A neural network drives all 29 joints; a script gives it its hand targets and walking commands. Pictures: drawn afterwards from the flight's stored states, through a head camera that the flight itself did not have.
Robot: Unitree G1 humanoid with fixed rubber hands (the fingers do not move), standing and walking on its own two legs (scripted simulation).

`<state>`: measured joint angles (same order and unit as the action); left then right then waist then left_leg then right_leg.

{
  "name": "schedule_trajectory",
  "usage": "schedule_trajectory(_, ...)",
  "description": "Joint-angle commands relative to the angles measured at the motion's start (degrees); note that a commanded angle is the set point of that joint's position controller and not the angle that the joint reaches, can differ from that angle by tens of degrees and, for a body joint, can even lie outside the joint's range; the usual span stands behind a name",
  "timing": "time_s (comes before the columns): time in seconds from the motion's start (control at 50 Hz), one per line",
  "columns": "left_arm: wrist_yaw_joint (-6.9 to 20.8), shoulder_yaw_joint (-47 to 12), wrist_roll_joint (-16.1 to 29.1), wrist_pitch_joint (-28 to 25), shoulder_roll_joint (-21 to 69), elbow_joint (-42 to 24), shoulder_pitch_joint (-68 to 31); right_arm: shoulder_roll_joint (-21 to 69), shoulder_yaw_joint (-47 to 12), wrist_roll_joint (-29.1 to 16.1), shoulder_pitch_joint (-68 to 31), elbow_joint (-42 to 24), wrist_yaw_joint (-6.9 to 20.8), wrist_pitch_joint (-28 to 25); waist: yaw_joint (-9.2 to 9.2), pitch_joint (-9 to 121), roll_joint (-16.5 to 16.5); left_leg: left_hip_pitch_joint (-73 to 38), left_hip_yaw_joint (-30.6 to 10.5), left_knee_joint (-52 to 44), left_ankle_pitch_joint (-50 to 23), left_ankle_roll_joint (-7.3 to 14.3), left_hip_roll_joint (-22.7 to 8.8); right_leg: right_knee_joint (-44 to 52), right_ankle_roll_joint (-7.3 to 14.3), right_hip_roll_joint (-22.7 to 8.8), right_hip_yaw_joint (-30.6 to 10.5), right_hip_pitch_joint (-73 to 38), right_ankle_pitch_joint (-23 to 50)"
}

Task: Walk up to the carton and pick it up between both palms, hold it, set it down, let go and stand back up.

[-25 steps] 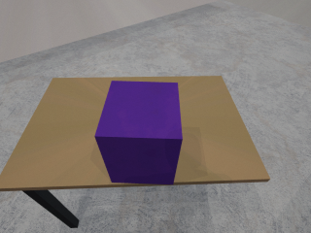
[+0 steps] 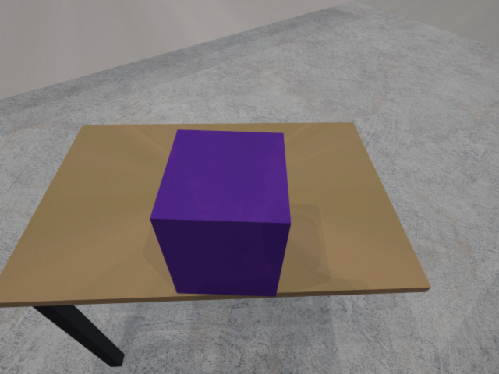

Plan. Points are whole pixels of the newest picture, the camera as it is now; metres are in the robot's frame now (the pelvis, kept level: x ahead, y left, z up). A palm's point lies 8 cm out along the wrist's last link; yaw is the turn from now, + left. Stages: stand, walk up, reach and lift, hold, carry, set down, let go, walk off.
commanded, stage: stand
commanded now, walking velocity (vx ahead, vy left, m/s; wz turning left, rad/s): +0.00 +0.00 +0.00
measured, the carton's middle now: (228, 216) +0.42 +0.04 +0.00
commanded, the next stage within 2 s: none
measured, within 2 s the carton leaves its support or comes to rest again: neither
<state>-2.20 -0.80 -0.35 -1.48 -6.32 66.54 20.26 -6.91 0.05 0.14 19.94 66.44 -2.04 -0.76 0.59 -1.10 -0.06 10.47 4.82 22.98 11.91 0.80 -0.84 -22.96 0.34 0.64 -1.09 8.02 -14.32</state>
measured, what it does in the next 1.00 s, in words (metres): stands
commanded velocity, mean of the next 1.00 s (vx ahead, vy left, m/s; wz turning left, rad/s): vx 0.00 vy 0.00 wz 0.00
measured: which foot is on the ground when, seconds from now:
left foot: down 0.00-1.00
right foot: down 0.00-1.00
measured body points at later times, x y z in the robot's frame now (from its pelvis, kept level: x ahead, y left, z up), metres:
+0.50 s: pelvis +0.00 +0.00 +0.00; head +0.01 +0.00 +0.45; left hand -0.06 +0.19 -0.16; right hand -0.02 -0.20 -0.16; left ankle +0.01 +0.11 -0.74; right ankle -0.02 -0.12 -0.74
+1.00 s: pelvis -0.01 -0.01 +0.00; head +0.00 -0.01 +0.45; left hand -0.04 +0.19 -0.16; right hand -0.05 -0.21 -0.16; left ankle +0.01 +0.11 -0.74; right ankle -0.02 -0.12 -0.74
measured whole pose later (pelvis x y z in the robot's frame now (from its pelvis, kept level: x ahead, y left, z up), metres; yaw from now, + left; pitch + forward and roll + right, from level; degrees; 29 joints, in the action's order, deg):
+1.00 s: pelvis -0.01 -0.01 +0.00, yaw +0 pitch -1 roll +0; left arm -1.8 -1.0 -0.3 -1.1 -5.2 66.2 19.4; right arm -6.4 0.5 0.3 19.8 66.2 -2.0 -0.5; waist 0.8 -1.4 0.4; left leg 10.9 4.7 23.3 11.5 0.3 -1.5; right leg -22.8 0.8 1.3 -0.9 8.2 -13.6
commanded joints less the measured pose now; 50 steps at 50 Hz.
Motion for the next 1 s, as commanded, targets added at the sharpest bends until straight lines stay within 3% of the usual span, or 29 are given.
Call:
schedule_trajectory(0.0,-0.3,0.9,0.38,0.11,-4.46,-0.11,5.92,-1.36,-0.31,0.35,2.68,-0.49,-0.18,-0.29,-1.3,-7.07,-0.67,1.19,-5.83,-3.89,-4.99,0.62,-5.35,4.31,1.41,-4.84,-4.24,5.51,7.3)
schedule_trajectory(0.04,-0.14,-0.01,0.05,0.12,-3.53,0.63,5.71,-3.46,0.52,-0.31,5.96,0.46,-0.3,-0.44,0.81,-6.36,-1.68,0.56,-4.97,-3.7,-1.22,0.24,-5.21,5.59,1.34,-4.62,-4.48,5.77,5.9)
schedule_trajectory(0.08,0.39,0.25,0.34,0.22,-2.84,0.57,6.07,-1.38,-0.79,0.44,3.48,-1.14,0.02,-0.7,-1.65,-2.79,1.76,-0.44,-5.41,-5.05,-2.54,0.72,-4.26,3.45,1.87,-5.26,-4.61,2.66,6.86)
schedule_trajectory(0.1,0.09,-0.02,0.24,0.3,-1.81,0.28,4.17,-2.86,-0.18,0.14,4.96,-0.83,0.15,-0.83,0.2,-4.5,-2.11,-2.02,-5.49,-3.85,-5.02,0.99,-5.73,3.7,1.99,-5.34,-4.53,5.59,9.1)
schedule_trajectory(0.14,0.15,0.07,-0.28,0.51,-2.99,0.85,4.86,-2.79,-0.04,0.29,3.03,-1.21,-0.04,-0.73,-0.59,-5.09,-3.01,-1.88,-6.11,-4.31,-3.62,1.27,-6.03,4.37,1.82,-5.2,-3.7,5.69,6.46)
schedule_trajectory(0.18,0.0,-0.43,-0.39,0.22,-2.46,1.76,7.85,-6.49,0.78,1.13,4.25,-1.28,-0.18,-0.32,-1.65,-3.4,0.66,-3.7,-4.81,-3.3,-3.85,0.83,-6.32,4.89,1.93,-5.38,-5.03,5.23,7.7)
schedule_trajectory(0.2,0.54,-0.87,0.25,0.18,-1.63,1.06,5.65,-4.69,0.5,0.32,3.17,-2.05,-0.15,-0.17,0.26,-5.71,1.01,-1.08,-5.0,-3.24,-2.86,0.38,-5.86,5.74,1.3,-5.11,-4.61,6.01,9.2)
schedule_trajectory(0.26,0.68,0.59,1.07,-0.17,-3.97,0.43,6.25,-1.17,-0.28,-0.27,4.89,-0.8,-0.08,-0.77,-1.55,-1.66,0.02,-2.28,-5.44,-2.78,-4.69,0.53,-4.69,3.91,1.74,-4.75,-4.23,2.62,8.35)
schedule_trajectory(0.34,0.03,0.42,0.31,0.23,-3.67,1.08,5.79,-0.91,-0.48,0.13,3.02,-0.78,-0.37,-0.03,-0.97,-7.35,-1.01,1.27,-5.41,-4.6,-3.72,0.37,-4.64,4.01,1.67,-4.48,-4.61,4.56,6.89)
schedule_trajectory(0.42,0.22,0.91,0.11,0.21,-4.14,1.18,7.27,-3.11,0.09,-0.15,1.06,-1.38,-0.02,-0.55,-1.68,-5.72,3.32,-0.18,-5.3,-4.71,-2.27,0.56,-5.13,5.19,1.68,-4.77,-3.78,5.74,6.2)
schedule_trajectory(0.48,0.24,0.7,-0.4,0.06,-3.19,0.56,5.07,-3.56,0.57,0.3,5.38,-0.73,-0.18,-0.7,0.72,-3.76,-1.56,-1.46,-4.79,-4.06,-2.47,0.67,-5.21,3.99,1.72,-4.72,-3.7,4.49,7.38)
schedule_trajectory(0.5,0.26,0.51,-0.09,-0.13,-4.23,0.64,5.9,-6.28,1.31,0.6,3.93,-1.02,-0.56,-0.4,0.15,-4.37,1.54,-2.21,-5.4,-4.84,-5.23,0.89,-6.43,4.37,1.67,-5.28,-4.02,6.18,7.14)
schedule_trajectory(0.52,0.38,0.14,0.11,0.13,-1.58,0.03,3.74,-2.86,0.59,0.59,2.6,-0.8,-0.1,-0.42,-1.11,-6.76,-0.72,-0.25,-5.58,-4.5,-7.32,0.22,-5.28,3.81,1.59,-4.81,-3.78,6.22,8.23)
schedule_trajectory(0.54,0.06,-0.57,-0.46,-0.04,0.4,0.75,6.39,-4.7,1.09,-0.33,5.21,-0.98,-0.41,0.1,-0.08,-4.32,2.41,-0.52,-5.0,-4.63,-3.68,-0.16,-5.19,3.91,1.64,-5.01,-4.24,5.17,9.7)
schedule_trajectory(0.56,-0.33,0.23,0.57,0.16,-1.62,0.28,4.64,-3.41,0.99,-0.41,6.1,0.07,-0.03,-0.01,0.89,-3.79,0.63,-0.97,-4.97,-5.68,-1.09,-0.11,-5.03,4.52,1.02,-4.78,-3.51,5.39,5.02)
schedule_trajectory(0.58,0.15,0.81,0.24,0.41,-3.97,0.28,6.54,-2.41,0.55,0.6,4.65,0.45,0.32,-0.31,-0.99,-5.98,-2.46,-2.36,-6.27,-5.04,-1.81,0.56,-5.23,3.7,0.9,-4.43,-3.11,7.99,2.93)
schedule_trajectory(0.6,-0.18,1.41,-0.23,0.68,-5.45,0.1,5.01,-3.97,1.15,0.38,3.38,-1.41,-0.16,-0.76,1.17,-3.37,1.21,-4.27,-6.4,-4.74,-1.28,1.62,-7.17,4.51,1.2,-4.48,-3.6,8.48,3.64)
schedule_trajectory(0.64,-0.45,1.47,0.22,-0.01,-5.62,-0.65,5.83,-2.26,0.51,0.04,4.68,-0.15,-0.24,-0.69,-1.11,-2.51,-1.18,-2.57,-4.98,-4.78,-4.35,0.75,-5.92,2.47,2.08,-4.81,-3.74,5.25,6.08)
schedule_trajectory(0.66,0.03,1.4,0.06,-0.26,-5.7,-0.2,9.04,-1.74,0.25,-0.03,5.94,0.88,-0.14,-0.61,-1.91,-4.3,1.3,-1.04,-5.12,-4.61,-4.67,0.83,-4.89,4.15,2.14,-5.57,-4.86,5.2,6.33)
schedule_trajectory(0.7,0.16,0.29,-0.54,0.09,-2.04,0.0,6.98,-3.05,0.46,0.33,5.64,0.37,-0.39,-0.49,-0.66,-4.78,-2.57,-0.79,-5.45,-3.89,-1.46,0.77,-5.41,4.46,1.87,-5.16,-4.26,7.01,5.08)
schedule_trajectory(0.72,0.15,0.23,-0.63,0.33,-0.97,-0.37,6.32,-3.49,0.77,0.53,3.04,-0.91,-0.18,-0.44,-0.59,-5.62,-2.47,0.86,-5.55,-4.07,-1.84,0.33,-6.17,3.64,1.57,-5.32,-3.74,5.37,5.45)
schedule_trajectory(0.74,0.07,0.8,-0.26,0.26,-2.72,-0.25,7.26,-2.88,0.47,0.57,2.31,-1.0,-0.07,-0.17,-1.47,-3.83,2.94,1.39,-4.13,-3.98,-2.89,-0.08,-5.17,3.59,2.23,-5.44,-5.17,4.11,6.06)
schedule_trajectory(0.76,-0.4,0.7,-0.1,0.55,-2.66,-0.65,4.64,-3.9,1.51,0.56,4.83,-0.72,0.29,-0.21,1.01,-4.01,0.73,-1.16,-4.8,-3.81,-2.13,0.1,-4.85,4.27,2.16,-5.28,-5.03,6.07,5.47)
schedule_trajectory(0.82,-0.03,0.76,0.12,0.03,-3.52,0.27,8.23,-2.78,0.9,0.22,6.82,0.36,-0.27,-0.03,-0.32,-3.02,-1.4,-3.8,-5.52,-3.27,-5.63,0.48,-5.79,4.76,1.57,-5.31,-3.97,6.35,5.87)
schedule_trajectory(0.86,0.17,0.63,-0.04,0.08,-4.78,-0.95,3.89,-4.6,1.21,0.55,6.11,0.04,-0.22,0.02,1.07,-4.18,-0.99,-3.1,-5.57,-3.85,-4.1,0.07,-5.89,4.02,1.57,-4.52,-3.29,7.24,6.18)
schedule_trajectory(0.88,0.0,1.16,-0.37,0.04,-5.56,-1.53,2.34,-3.16,1.01,-0.13,2.07,-1.45,-0.58,-0.32,-0.73,-7.53,-0.53,-0.78,-5.49,-2.93,-4.76,0.22,-6.24,5.43,1.06,-4.19,-3.61,9.03,8.85)
schedule_trajectory(0.94,0.49,0.07,0.25,0.16,-4.46,-0.27,3.85,-4.96,1.48,-0.06,5.46,-0.92,0.13,0.32,0.72,-4.64,-0.24,0.52,-4.24,-4.2,0.34,0.39,-4.98,5.62,1.37,-5.18,-5.22,4.83,4.01)
schedule_trajectory(0.96,-0.14,1.41,0.44,0.34,-5.36,-0.08,5.61,-4.16,1.22,0.68,4.23,-0.41,-0.05,-0.26,-1.12,-4.45,1.0,0.64,-5.06,-4.99,0.45,-0.13,-5.64,5.09,1.39,-4.65,-4.15,4.58,3.57)
schedule_trajectory(0.98,-0.45,0.06,-0.76,0.8,-1.77,-0.16,3.43,-4.67,1.69,0.02,5.96,0.11,-0.31,-0.25,0.93,-8.13,0.99,0.89,-6.21,-5.44,-2.32,-0.4,-5.15,4.71,1.79,-5.44,-5.21,8.1,4.39)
